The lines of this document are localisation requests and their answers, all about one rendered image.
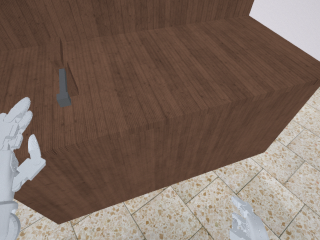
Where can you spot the tap lever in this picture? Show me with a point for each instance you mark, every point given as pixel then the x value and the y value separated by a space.
pixel 63 97

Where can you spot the counter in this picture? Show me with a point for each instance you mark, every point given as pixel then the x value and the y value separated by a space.
pixel 161 91

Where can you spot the robot left forearm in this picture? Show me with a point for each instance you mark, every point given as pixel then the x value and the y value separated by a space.
pixel 10 224

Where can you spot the left robot hand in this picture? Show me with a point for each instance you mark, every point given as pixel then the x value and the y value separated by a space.
pixel 12 125

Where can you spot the right robot hand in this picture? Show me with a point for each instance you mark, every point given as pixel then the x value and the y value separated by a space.
pixel 250 229

